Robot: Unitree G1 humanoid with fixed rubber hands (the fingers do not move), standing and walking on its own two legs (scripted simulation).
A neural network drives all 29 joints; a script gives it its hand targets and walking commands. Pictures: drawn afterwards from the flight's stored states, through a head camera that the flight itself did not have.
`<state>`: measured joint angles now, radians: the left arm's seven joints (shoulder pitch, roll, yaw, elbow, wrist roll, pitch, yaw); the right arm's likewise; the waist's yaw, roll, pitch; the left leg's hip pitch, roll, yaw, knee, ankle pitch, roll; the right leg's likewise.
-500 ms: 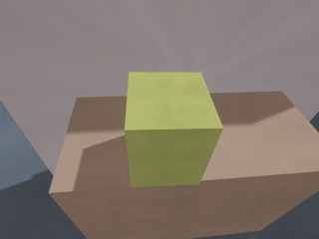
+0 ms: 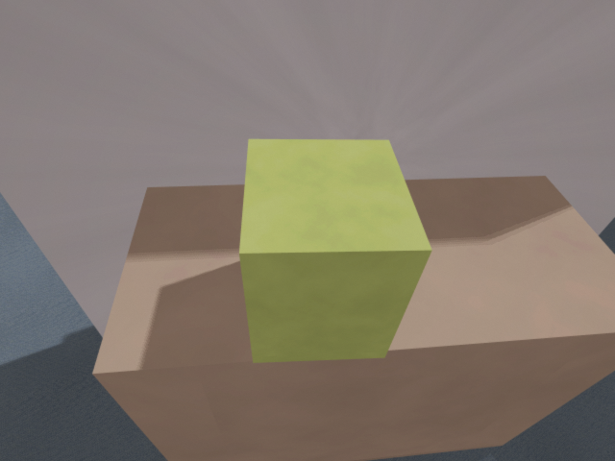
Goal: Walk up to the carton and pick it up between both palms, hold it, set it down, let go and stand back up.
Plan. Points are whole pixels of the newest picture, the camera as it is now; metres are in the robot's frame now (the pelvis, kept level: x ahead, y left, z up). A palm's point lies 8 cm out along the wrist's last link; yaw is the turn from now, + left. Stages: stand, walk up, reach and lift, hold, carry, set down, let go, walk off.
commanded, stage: stand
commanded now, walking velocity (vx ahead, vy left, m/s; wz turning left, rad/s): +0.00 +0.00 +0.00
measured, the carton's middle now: (319, 253) +0.41 -0.02 +0.06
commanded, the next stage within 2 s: none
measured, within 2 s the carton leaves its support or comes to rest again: neither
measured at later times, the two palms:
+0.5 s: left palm out of the picture +0.00 +0.24 -0.14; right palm out of the picture +0.02 -0.25 -0.13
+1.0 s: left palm out of the picture -0.01 +0.23 -0.14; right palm out of the picture +0.01 -0.25 -0.13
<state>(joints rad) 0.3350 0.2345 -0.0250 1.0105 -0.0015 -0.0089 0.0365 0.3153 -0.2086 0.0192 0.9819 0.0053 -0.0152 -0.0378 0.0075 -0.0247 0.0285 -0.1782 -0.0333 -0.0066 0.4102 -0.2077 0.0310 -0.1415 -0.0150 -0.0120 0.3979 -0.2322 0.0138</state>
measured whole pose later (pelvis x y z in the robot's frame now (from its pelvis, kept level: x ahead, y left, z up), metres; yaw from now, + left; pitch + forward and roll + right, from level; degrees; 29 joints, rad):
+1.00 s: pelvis +0.00 -0.01 +0.00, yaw +0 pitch -1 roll +0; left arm 0.34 0.21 -0.02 1.05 0.00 -0.01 0.04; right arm 0.32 -0.19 0.01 1.04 0.00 -0.01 -0.05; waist 0.01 -0.02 0.02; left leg -0.17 -0.02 -0.01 0.42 -0.22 0.02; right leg -0.13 -0.01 -0.01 0.40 -0.24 0.01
